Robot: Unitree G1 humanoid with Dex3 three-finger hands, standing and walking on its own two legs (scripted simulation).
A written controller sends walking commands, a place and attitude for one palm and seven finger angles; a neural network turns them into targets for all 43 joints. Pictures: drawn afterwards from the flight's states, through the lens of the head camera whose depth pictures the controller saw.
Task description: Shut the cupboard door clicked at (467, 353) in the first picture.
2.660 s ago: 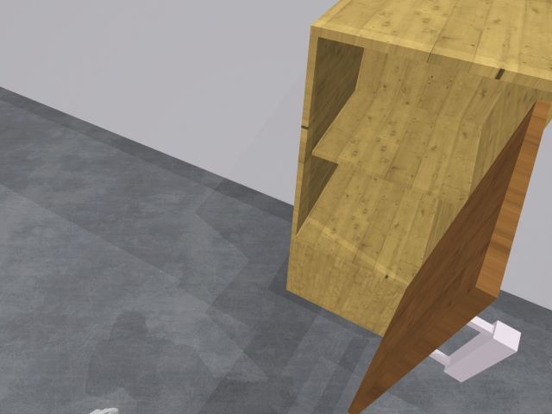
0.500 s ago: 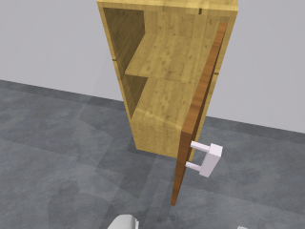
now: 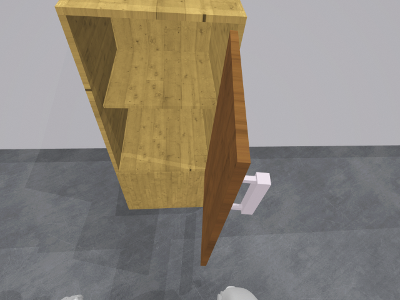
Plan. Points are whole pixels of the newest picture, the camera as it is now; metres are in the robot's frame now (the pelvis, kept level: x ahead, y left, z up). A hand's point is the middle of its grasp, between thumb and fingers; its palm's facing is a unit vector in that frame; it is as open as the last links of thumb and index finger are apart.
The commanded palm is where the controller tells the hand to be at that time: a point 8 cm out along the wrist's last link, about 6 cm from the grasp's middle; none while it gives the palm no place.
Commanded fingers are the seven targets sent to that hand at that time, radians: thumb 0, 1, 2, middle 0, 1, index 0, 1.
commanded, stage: walk to a spot facing it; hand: left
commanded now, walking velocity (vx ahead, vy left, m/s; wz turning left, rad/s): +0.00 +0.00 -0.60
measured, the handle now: (243, 194) +0.31 -0.06 +0.04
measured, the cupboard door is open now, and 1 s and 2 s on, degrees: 83 83 101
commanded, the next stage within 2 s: none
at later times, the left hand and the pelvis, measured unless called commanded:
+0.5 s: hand (133, 289) +0.16 +0.15 -0.17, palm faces -0.30 -0.93 -0.22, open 7.4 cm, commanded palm none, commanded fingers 0.00 0.90 0.90 -0.20 -0.30 -0.20 -0.30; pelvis +0.01 +0.00 -0.01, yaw -18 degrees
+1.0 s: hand (155, 259) +0.22 +0.12 -0.16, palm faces -0.61 -0.77 -0.15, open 7.4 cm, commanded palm none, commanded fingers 0.00 0.90 0.90 -0.20 -0.30 -0.20 -0.30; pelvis +0.04 +0.02 +0.00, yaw -38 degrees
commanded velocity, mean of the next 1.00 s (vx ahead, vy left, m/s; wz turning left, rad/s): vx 0.09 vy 0.00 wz -0.60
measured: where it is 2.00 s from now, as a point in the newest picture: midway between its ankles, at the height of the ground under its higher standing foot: outside the picture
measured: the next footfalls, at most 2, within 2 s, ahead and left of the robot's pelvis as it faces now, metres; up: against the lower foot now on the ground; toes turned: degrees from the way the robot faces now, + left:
right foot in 0.22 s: -0.01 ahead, -0.15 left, +0.00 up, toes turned -13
left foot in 0.58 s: +0.11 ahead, +0.09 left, +0.00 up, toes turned -16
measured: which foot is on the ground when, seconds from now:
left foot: down 0.00-0.22, up 0.24-0.56, down 0.58-1.00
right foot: up 0.00-0.20, down 0.22-0.58, up 0.60-1.00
